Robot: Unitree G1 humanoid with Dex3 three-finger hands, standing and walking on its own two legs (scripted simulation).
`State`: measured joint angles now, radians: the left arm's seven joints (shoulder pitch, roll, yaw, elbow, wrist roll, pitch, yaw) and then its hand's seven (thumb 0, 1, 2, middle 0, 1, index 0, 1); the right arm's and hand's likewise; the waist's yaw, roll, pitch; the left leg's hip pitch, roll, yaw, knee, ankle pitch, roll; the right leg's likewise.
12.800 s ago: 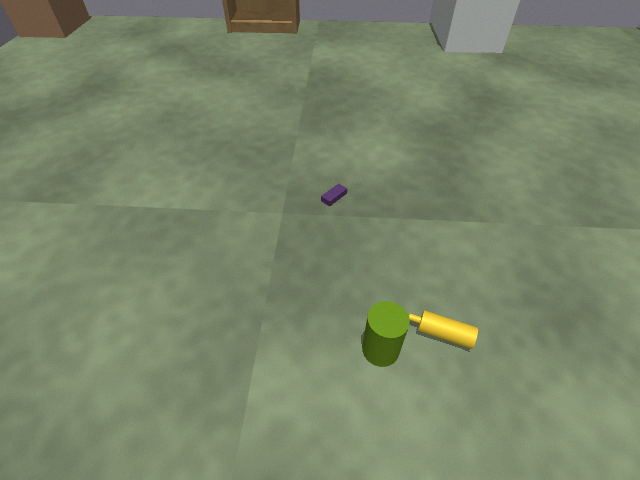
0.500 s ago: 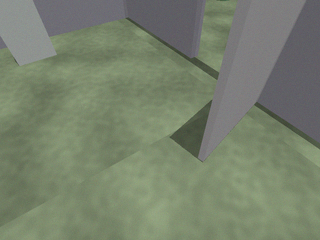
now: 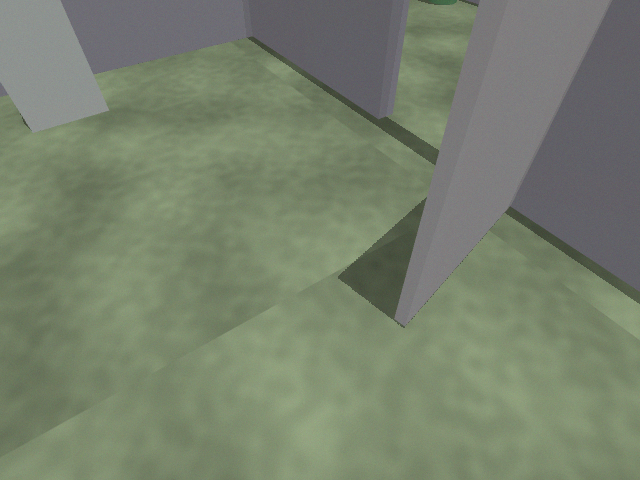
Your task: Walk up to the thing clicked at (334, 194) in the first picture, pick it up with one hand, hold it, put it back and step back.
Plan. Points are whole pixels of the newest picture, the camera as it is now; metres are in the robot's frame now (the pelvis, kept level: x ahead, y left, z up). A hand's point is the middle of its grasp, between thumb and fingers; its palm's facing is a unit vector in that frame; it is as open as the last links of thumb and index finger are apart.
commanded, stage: stand
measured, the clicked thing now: out of the picture +0.17 +1.43 -0.77
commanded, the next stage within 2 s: walk up in 0.32 s
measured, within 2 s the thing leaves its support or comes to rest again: neither
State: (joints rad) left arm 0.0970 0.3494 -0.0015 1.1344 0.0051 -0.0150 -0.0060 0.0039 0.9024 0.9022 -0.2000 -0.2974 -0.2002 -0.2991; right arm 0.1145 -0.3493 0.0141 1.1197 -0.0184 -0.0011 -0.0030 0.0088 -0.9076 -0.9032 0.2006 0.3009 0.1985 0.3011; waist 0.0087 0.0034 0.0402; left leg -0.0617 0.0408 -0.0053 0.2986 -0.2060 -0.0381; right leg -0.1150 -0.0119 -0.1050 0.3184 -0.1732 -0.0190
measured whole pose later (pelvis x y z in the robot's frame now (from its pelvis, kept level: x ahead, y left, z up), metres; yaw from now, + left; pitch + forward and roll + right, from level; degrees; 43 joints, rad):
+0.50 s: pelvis +0.00 +0.01 +0.00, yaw +8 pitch -2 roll +0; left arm 0.10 0.41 0.10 0.94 0.06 -0.02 -0.06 0.00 0.90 0.90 -0.20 -0.30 -0.20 -0.30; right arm 0.25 -0.39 -0.06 1.01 -0.04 0.06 0.07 0.01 -0.91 -0.90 0.20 0.30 0.20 0.30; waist 0.05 -0.06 0.09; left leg -0.36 0.06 0.04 0.78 -0.37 0.03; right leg -0.12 -0.09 -0.23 0.41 -0.25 -0.03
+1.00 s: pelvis +0.16 -0.01 -0.04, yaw +29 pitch -2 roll +2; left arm 0.15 0.52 0.14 0.73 0.04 0.09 -0.12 0.01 0.90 0.90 -0.20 -0.30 -0.20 -0.30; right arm 0.42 -0.40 -0.05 0.81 -0.04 -0.04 -0.06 0.01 -0.90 -0.90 0.21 0.30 0.21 0.30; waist 0.02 -0.12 0.09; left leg -0.29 0.01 -0.22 0.66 -0.37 -0.04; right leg -0.49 -0.08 0.09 0.91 -0.43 -0.02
